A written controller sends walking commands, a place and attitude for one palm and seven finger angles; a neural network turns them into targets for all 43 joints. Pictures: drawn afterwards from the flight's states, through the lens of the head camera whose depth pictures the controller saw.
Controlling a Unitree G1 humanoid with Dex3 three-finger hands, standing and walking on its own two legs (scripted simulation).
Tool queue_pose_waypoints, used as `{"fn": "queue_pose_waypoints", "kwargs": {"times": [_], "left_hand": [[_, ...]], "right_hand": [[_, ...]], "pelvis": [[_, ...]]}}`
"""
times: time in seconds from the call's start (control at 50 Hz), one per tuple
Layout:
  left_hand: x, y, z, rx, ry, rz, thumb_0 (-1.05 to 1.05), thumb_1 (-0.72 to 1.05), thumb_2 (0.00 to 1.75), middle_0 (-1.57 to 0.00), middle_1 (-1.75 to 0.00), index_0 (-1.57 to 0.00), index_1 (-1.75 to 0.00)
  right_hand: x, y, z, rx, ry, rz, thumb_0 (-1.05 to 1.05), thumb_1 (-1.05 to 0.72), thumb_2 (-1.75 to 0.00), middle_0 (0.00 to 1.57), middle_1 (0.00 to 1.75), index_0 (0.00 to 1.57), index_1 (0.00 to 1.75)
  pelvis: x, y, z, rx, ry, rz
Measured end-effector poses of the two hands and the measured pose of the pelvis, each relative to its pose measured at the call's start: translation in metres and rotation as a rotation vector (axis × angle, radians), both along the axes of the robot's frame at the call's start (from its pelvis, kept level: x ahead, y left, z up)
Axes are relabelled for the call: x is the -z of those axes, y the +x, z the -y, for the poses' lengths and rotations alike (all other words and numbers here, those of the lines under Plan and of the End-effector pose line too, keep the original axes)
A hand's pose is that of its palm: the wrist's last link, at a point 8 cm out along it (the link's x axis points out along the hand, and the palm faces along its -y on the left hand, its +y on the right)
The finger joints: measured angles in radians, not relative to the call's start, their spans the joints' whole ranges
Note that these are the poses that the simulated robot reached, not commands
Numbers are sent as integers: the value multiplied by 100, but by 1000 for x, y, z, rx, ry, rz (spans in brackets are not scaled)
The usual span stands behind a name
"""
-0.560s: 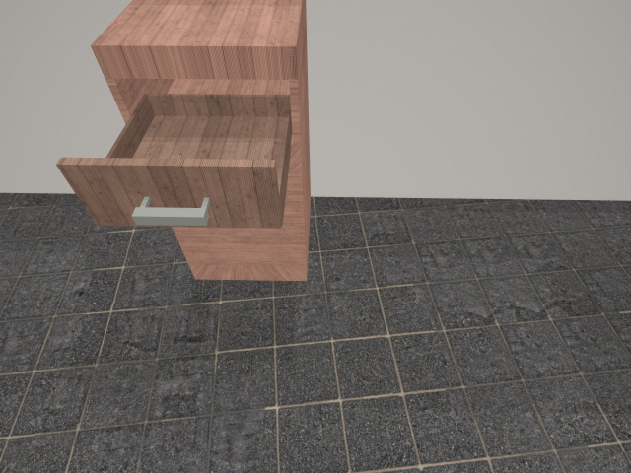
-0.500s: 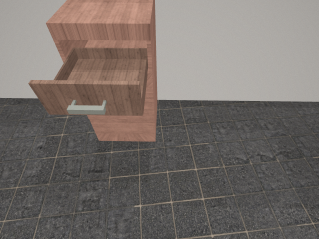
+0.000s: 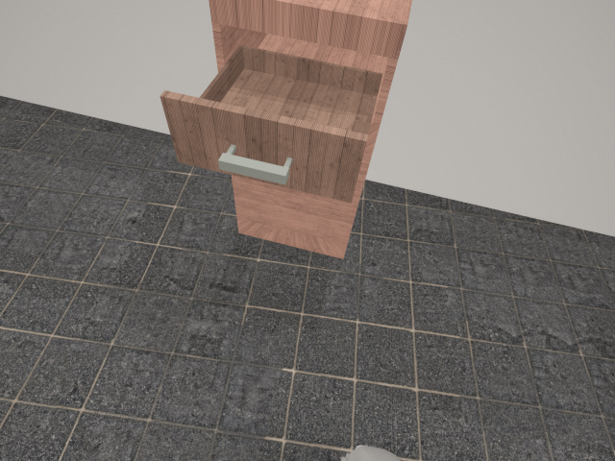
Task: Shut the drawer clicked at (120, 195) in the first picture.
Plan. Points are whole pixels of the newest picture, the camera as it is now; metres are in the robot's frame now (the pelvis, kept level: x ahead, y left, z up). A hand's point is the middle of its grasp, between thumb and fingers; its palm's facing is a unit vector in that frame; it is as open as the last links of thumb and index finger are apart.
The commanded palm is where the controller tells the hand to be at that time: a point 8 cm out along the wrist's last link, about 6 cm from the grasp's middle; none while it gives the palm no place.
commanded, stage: stand and wait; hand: left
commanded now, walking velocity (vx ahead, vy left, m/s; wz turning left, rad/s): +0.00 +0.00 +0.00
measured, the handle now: (257, 162) +0.62 +0.12 -0.03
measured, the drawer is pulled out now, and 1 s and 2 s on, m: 0.30 0.30 0.30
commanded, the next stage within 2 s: look at it before walking up in 0.66 s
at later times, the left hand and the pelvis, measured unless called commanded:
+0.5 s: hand out of the picture +0.04 +0.14 -0.17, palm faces +0.10 -0.97 -0.23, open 7.4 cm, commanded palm none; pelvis +0.03 -0.04 +0.01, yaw +4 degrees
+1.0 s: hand out of the picture +0.08 +0.15 -0.15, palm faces +0.08 -0.96 -0.27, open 7.3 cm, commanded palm none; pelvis +0.03 -0.06 +0.01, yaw +3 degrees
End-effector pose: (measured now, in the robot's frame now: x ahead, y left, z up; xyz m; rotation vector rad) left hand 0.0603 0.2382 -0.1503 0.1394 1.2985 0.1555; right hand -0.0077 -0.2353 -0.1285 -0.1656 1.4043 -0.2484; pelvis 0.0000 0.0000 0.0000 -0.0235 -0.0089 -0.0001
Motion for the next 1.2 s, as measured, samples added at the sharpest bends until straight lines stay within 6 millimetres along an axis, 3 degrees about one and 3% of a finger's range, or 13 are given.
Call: {"fn": "queue_pose_waypoints", "kwargs": {"times": [0.18, 0.32, 0.48, 0.64, 1.0, 1.2], "left_hand": [[-27, 4, -11, -52, 55, 49, 1, 91, 90, -19, -30, -20, -30], [-25, -9, 13, -54, 97, 8, 0, 91, 90, -19, -30, -20, -30], [-17, -26, 44, -80, 39, -69, 1, 91, 90, -20, -30, -20, -30], [-18, -21, 57, -77, 14, -73, 1, 91, 90, -20, -30, -20, -30], [-33, 11, 42, -40, 87, 10, 0, 91, 90, -20, -30, -20, -30], [-33, 15, 41, -27, 83, 25, 1, 91, 90, -20, -30, -20, -30]], "right_hand": [[-5, 39, 1, -110, 28, 18, 0, -91, -90, 20, 30, 20, 30], [17, 70, 25, -107, 68, 65, 1, -92, -90, 20, 30, 20, 30], [12, 90, 39, -123, 52, 82, 0, -91, -90, 20, 30, 20, 29], [7, 88, 44, -129, 53, 61, 0, -91, -90, 20, 30, 20, 30], [7, 65, 68, -96, 40, 18, 0, -91, -90, 20, 30, 20, 30], [1, 66, 81, -99, 7, 30, 0, -91, -90, 20, 30, 20, 30]], "pelvis": [[-14, 5, 8, -61, -2, -35], [-2, 15, 31, -60, 35, -32], [-5, 26, 41, -66, 30, -1], [-10, 28, 50, -63, 25, 3], [-13, 30, 62, -54, 24, 13], [-14, 29, 64, -50, 23, 17]]}}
